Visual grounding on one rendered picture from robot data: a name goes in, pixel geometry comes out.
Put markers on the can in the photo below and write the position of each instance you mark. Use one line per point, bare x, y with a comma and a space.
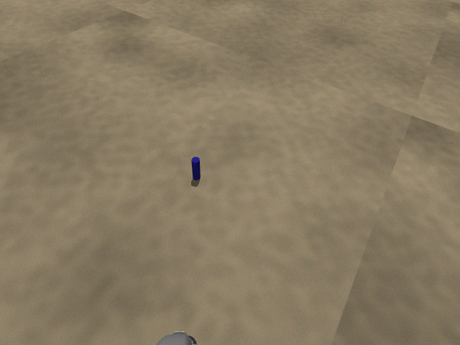
196, 168

